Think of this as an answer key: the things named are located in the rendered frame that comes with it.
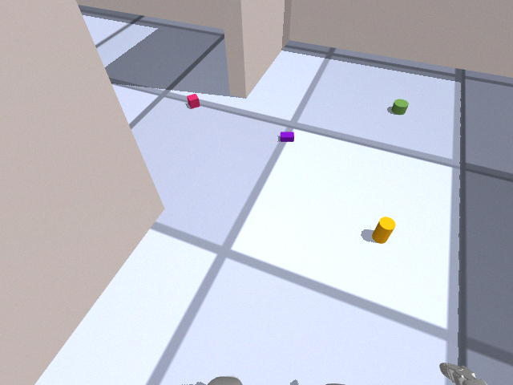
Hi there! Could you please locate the right robot hand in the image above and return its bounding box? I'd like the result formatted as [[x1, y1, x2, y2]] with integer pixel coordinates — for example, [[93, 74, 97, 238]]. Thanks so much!
[[439, 363, 488, 385]]

